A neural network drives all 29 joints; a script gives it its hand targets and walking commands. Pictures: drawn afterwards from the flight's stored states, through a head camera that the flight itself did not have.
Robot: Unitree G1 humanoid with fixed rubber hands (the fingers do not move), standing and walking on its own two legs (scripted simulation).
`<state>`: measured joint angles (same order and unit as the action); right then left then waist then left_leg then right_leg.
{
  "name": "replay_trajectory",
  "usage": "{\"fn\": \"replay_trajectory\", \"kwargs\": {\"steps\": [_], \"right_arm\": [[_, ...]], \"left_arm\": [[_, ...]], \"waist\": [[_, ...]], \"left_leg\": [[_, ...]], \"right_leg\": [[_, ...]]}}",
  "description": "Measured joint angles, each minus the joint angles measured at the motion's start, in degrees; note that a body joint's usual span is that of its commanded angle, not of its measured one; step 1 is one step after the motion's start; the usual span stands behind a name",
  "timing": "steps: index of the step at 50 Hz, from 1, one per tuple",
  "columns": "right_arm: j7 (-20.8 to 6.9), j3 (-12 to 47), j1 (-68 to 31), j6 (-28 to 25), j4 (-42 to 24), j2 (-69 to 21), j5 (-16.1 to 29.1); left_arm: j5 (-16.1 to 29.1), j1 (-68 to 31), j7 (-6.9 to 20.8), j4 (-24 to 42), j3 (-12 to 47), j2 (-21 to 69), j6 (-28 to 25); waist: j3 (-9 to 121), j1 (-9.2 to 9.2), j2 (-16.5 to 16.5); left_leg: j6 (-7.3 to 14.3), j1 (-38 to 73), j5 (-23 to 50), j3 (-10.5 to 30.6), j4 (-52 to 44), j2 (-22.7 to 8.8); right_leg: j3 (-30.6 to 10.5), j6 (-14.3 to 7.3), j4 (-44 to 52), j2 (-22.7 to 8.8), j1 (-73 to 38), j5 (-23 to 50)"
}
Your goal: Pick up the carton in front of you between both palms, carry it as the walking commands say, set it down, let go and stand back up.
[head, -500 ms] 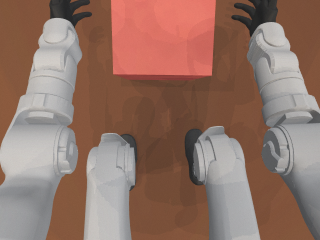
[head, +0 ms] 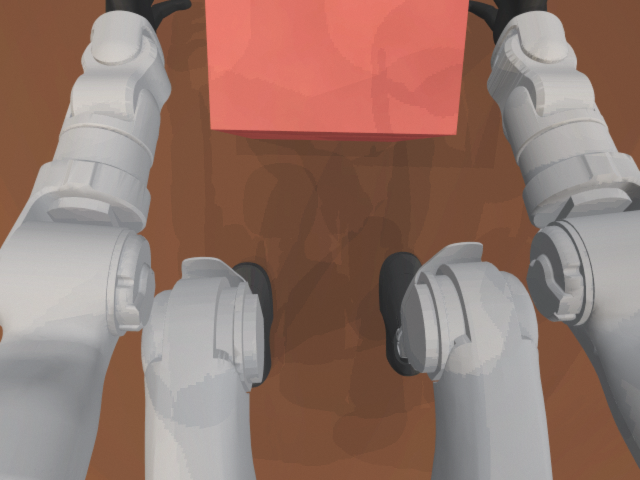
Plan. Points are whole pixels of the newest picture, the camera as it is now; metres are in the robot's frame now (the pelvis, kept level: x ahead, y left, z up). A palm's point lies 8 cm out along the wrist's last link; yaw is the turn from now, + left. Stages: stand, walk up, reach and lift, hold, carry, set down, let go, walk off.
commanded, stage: reach and lift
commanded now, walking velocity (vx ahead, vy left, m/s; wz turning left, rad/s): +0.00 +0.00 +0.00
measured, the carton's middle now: (329, 44) +0.53 -0.01 -0.24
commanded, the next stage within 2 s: none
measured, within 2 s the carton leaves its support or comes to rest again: leaves its support in 0.60 s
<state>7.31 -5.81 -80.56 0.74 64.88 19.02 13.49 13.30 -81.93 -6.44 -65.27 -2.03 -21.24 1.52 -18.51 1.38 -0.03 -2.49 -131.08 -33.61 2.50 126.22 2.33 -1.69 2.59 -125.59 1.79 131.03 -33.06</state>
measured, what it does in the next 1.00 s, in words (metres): rises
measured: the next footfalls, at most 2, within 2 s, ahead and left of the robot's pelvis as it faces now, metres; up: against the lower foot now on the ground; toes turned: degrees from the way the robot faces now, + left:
none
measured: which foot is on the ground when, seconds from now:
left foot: down 0.00-1.00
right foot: down 0.00-1.00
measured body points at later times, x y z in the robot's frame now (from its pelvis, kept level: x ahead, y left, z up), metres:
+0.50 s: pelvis -0.01 +0.00 +0.00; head +0.36 +0.00 +0.25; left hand +0.56 +0.14 -0.18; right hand +0.54 -0.17 -0.18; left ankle +0.11 +0.13 -0.33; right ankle +0.11 -0.13 -0.33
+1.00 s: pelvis -0.01 +0.00 +0.08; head +0.26 +0.00 +0.44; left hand +0.51 +0.14 +0.00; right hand +0.50 -0.16 +0.00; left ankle +0.11 +0.13 -0.33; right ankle +0.11 -0.13 -0.33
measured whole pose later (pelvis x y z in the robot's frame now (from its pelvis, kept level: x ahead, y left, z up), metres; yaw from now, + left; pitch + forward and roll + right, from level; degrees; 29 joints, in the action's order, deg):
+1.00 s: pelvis -0.01 +0.00 +0.08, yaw +0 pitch +42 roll +0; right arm 5.2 -27.1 -64.0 19.0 46.2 2.8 -10.1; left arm -10.6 -65.5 -4.2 -48.2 -25.4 -3.4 18.6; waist 6.1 0.8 -0.4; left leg -4.3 -122.0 -29.2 4.8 109.1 6.4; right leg -4.9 4.4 -108.7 6.2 122.2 -28.6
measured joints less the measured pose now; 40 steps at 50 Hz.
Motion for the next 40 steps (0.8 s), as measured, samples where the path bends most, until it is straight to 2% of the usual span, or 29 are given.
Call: {"fn": "replay_trajectory", "kwargs": {"steps": [6,12,16,21,24,28,30,32,34,37,40], "right_arm": [[-0.1,-0.3,-0.2,0.0,0.7,-0.6,-0.6],[0.2,1.5,-2.2,0.1,0.8,-1.8,0.4],[1.9,0.5,-3.9,0.2,1.9,-2.4,-0.5],[1.6,-3.3,-4.9,2.3,2.5,-3.0,-4.0],[0.5,-5.3,-3.5,4.4,0.1,-3.4,-5.9],[0.5,-5.4,0.0,6.9,-4.5,-4.2,-5.7],[1.4,-4.2,1.8,8.6,-6.9,-4.5,-4.8],[4.1,-3.8,4.2,10.1,-10.2,-5.6,-4.1],[4.2,-4.4,7.0,11.4,-13.7,-6.5,-4.4],[3.5,-6.5,11.1,13.2,-17.9,-8.4,-6.6],[2.1,-10.3,13.9,14.6,-19.5,-10.8,-10.2]], "left_arm": [[-1.1,-0.5,0.0,-1.2,-0.9,0.9,-0.1],[-0.9,-3.0,-0.3,-1.7,0.6,2.8,-0.1],[-2.1,-4.8,-2.0,-2.9,-0.2,3.7,0.1],[-6.0,-6.3,-1.8,-4.2,-4.2,4.5,2.1],[-8.1,-4.8,-0.9,-1.7,-6.6,5.1,4.2],[-8.2,-0.9,-1.2,3.4,-7.3,6.1,6.6],[-7.3,1.6,-2.4,6.3,-6.3,6.6,8.0],[-6.5,4.2,-3.1,9.4,-5.5,7.1,9.5],[-6.6,7.2,-3.2,13.1,-5.9,7.8,10.9],[-8.0,11.4,-3.0,17.6,-7.9,9.7,12.8],[-11.2,14.1,-2.0,19.1,-11.8,12.3,14.2]], "waist": [[0.4,0.15,-0.2],[-1.3,0.02,0.2],[-2.5,-0.07,0.3],[-3.0,-0.17,0.2],[-2.5,-0.21,0.1],[-0.8,-0.26,0.2],[0.7,-0.19,0.3],[2.9,-0.16,0.3],[5.4,-0.16,0.2],[10.1,-0.2,0.0],[15.2,-0.27,-0.2]], "left_leg": [[0.1,-0.3,0.9,0.0,-0.9,-0.1],[0.0,0.3,1.8,0.0,-1.7,0.0],[0.0,1.0,2.0,0.2,-1.9,0.1],[-0.1,1.4,1.7,0.3,-1.1,0.4],[-0.1,1.3,1.0,0.4,0.0,0.5],[-0.2,0.8,0.1,0.4,1.0,0.7],[-0.4,0.5,-0.2,0.4,1.1,1.0],[-0.8,0.3,-0.3,0.7,0.9,1.6],[-1.4,0.4,-0.3,1.1,0.3,2.5],[-2.2,1.1,-0.1,1.6,-1.5,3.4],[-2.4,2.6,0.6,1.9,-4.4,3.8]], "right_leg": [[-0.1,0.1,1.0,0.1,0.3,1.0],[0.0,0.1,1.8,0.2,-0.3,1.8],[0.0,0.1,2.1,0.4,-1.0,2.1],[-0.1,0.2,1.3,0.7,-1.4,1.9],[-0.1,0.2,0.2,0.8,-1.3,1.2],[-0.2,0.3,-0.8,1.0,-0.7,0.3],[-0.5,0.5,-1.0,1.3,-0.4,0.1],[-0.9,1.0,-0.8,2.0,-0.1,-0.1],[-1.5,1.6,-0.2,2.8,-0.3,-0.2],[-2.1,2.3,1.4,3.7,-1.0,-0.1],[-2.4,2.4,4.2,3.9,-2.4,0.5]]}}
